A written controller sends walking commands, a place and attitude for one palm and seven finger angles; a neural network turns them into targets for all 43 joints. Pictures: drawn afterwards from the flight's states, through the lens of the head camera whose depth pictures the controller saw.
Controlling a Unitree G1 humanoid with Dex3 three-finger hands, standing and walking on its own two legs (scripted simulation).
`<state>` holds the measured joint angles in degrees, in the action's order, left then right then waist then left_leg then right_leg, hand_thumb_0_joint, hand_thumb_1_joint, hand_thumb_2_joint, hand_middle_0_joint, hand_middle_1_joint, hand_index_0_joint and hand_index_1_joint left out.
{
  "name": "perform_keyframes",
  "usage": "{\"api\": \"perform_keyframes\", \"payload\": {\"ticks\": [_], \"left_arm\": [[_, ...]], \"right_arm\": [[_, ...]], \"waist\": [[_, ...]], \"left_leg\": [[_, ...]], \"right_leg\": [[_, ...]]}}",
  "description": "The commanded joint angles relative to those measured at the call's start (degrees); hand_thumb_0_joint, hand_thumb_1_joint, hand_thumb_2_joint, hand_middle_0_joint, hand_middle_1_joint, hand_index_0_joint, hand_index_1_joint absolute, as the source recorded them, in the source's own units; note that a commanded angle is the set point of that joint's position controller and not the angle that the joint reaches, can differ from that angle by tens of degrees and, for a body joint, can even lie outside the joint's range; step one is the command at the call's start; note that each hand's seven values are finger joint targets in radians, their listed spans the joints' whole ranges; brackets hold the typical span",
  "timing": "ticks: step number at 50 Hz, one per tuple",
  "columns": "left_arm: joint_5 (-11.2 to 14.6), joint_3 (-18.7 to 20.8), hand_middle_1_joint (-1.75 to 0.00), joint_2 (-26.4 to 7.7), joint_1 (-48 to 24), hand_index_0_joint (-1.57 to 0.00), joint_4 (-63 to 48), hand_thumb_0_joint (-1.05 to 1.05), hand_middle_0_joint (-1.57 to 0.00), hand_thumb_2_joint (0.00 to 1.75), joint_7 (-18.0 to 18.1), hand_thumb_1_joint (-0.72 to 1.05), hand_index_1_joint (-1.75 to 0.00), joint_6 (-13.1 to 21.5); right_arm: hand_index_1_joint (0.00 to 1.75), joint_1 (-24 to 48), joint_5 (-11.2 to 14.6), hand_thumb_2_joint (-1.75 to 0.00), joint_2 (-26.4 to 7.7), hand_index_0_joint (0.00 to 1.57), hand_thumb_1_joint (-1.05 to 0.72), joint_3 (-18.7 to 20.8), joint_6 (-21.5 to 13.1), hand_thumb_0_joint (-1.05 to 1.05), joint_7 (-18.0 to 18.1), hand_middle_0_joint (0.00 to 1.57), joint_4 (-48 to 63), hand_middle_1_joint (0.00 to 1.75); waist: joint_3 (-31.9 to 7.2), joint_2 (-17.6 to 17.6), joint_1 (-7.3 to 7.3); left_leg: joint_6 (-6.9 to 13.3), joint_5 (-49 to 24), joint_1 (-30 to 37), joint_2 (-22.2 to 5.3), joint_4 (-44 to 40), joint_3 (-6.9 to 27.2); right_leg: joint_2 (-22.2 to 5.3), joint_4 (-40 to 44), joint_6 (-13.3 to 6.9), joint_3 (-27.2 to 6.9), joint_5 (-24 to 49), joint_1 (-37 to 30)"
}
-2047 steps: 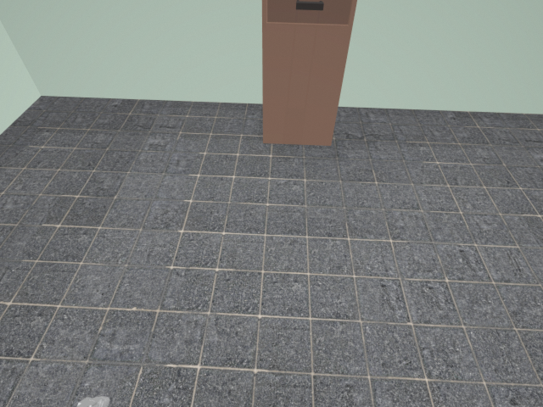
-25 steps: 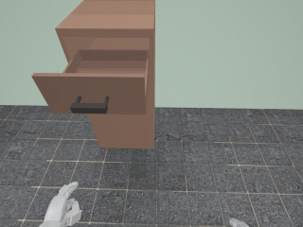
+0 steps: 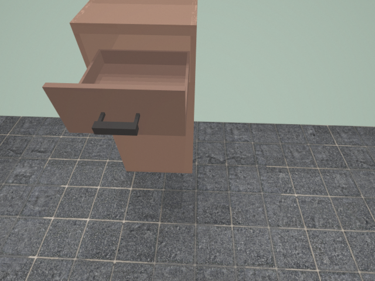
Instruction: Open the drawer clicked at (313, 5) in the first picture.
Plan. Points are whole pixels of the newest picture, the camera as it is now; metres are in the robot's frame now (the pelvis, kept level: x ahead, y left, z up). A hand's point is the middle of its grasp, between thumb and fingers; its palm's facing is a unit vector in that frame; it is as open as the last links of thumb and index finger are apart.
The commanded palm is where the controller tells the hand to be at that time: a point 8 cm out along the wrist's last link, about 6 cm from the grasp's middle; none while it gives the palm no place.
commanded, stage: let the arm hang, fingers relaxed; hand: left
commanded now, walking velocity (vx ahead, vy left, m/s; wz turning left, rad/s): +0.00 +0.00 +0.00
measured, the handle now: (117, 122) +0.51 +0.23 +0.02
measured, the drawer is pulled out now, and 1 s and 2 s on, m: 0.30 0.30 0.30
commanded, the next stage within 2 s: look to check the result in 0.42 s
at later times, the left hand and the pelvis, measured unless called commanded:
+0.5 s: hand out of the picture +0.01 +0.16 -0.18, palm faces +0.00 -0.98 -0.20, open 7.3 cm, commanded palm none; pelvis +0.01 -0.01 +0.00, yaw -1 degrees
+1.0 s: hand out of the picture +0.02 +0.16 -0.17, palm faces +0.00 -0.98 -0.21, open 7.4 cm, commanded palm none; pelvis +0.02 -0.02 +0.00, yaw -1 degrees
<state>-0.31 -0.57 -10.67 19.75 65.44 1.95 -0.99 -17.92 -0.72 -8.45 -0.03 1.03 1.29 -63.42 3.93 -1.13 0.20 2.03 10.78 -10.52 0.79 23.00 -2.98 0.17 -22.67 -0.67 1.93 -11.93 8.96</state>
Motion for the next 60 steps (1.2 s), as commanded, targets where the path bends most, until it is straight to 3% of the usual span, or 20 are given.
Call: {"api": "perform_keyframes", "payload": {"ticks": [1,3,14,18,26,32,38,50,60], "left_arm": [[-0.27,0.91,-0.30,-4.99,2.33,-0.20,-1.45,0.00,-0.20,0.90,0.34,0.90,-0.30,1.34],[-0.32,0.95,-0.30,-4.79,2.64,-0.20,-1.37,0.00,-0.20,0.90,0.46,0.90,-0.30,1.51],[-0.39,1.51,-0.30,-3.67,1.48,-0.20,-1.90,0.00,-0.20,0.90,0.58,0.90,-0.30,1.74],[-0.34,1.63,-0.30,-3.72,1.32,-0.20,-2.07,0.00,-0.20,0.90,0.58,0.90,-0.30,1.90],[-0.20,1.68,-0.30,-3.95,0.56,-0.20,-1.94,0.00,-0.20,0.90,0.55,0.90,-0.30,1.87],[-0.16,1.78,-0.30,-4.27,0.43,-0.20,-1.77,0.00,-0.20,0.90,0.55,0.90,-0.30,1.90],[-0.24,1.90,-0.30,-4.64,0.59,-0.20,-1.95,0.00,-0.20,0.90,0.68,0.90,-0.30,2.15],[-0.21,2.01,-0.30,-5.20,-0.53,-0.20,-2.05,0.00,-0.20,0.90,0.62,0.90,-0.30,2.35],[-0.14,2.20,-0.30,-5.96,-1.25,-0.20,-2.43,0.00,-0.20,0.90,0.60,0.90,-0.30,2.53]], "right_arm": [[0.30,-4.10,0.21,-0.90,-5.53,0.20,-0.90,1.02,-0.83,0.00,0.49,0.20,0.54,0.30],[0.30,-3.69,0.27,-0.90,-5.27,0.20,-0.90,1.20,-0.85,0.00,0.48,0.20,0.41,0.30],[0.30,-4.31,0.05,-0.90,-3.58,0.20,-0.90,1.32,-1.28,0.00,0.63,0.20,-0.10,0.30],[0.30,-4.11,0.17,-0.90,-3.83,0.20,-0.90,1.40,-1.40,0.00,0.78,0.20,0.09,0.30],[0.30,-4.38,0.10,-0.90,-4.22,0.20,-0.90,1.37,-1.29,0.00,0.82,0.20,-0.19,0.30],[0.30,-4.22,0.15,-0.90,-4.52,0.20,-0.90,1.40,-1.25,0.00,0.80,0.20,-0.21,0.30],[0.30,-3.26,0.24,-0.90,-5.10,0.20,-0.90,1.64,-1.29,0.00,0.86,0.20,0.03,0.30],[0.30,-1.67,0.10,-0.90,-5.54,0.20,-0.90,1.66,-1.22,0.00,0.82,0.20,-0.01,0.30],[0.30,-0.85,0.08,-0.90,-6.21,0.20,-0.90,1.77,-1.16,0.00,0.90,0.20,0.22,0.30]], "waist": [[2.27,1.37,0.27],[2.46,2.38,0.05],[2.59,-0.37,0.22],[1.64,0.22,0.18],[1.68,-0.45,0.43],[1.13,1.35,0.39],[0.58,0.04,0.38],[1.05,1.37,0.48],[-0.19,0.33,0.53]], "left_leg": [[0.11,3.86,-1.26,-6.65,-6.47,7.09],[0.18,3.34,-0.70,-6.65,-6.23,6.94],[-0.12,1.67,-1.22,-6.58,-6.06,6.22],[-0.12,-1.86,0.48,-6.66,-5.30,6.01],[-0.35,-1.77,0.64,-6.69,-5.45,5.87],[-0.35,-2.21,1.06,-6.77,-5.35,5.80],[-0.38,-4.42,2.53,-7.06,-4.76,5.38],[-0.64,-4.91,2.72,-6.95,-4.76,5.19],[-0.93,-6.49,3.81,-7.07,-4.23,4.62]], "right_leg": [[-5.02,4.68,-1.55,-5.30,-1.76,3.42],[-4.96,4.84,-1.61,-5.57,-1.89,4.10],[-4.99,4.43,-1.62,-5.67,0.84,3.30],[-4.96,4.27,-1.74,-5.78,3.12,3.10],[-5.11,4.82,-1.73,-5.89,3.12,2.43],[-5.32,4.89,-1.72,-5.68,3.23,1.96],[-5.29,4.99,-1.83,-6.15,5.64,1.93],[-5.53,5.53,-1.84,-6.32,7.32,1.37],[-5.85,5.68,-1.94,-6.47,11.08,0.01]]}}
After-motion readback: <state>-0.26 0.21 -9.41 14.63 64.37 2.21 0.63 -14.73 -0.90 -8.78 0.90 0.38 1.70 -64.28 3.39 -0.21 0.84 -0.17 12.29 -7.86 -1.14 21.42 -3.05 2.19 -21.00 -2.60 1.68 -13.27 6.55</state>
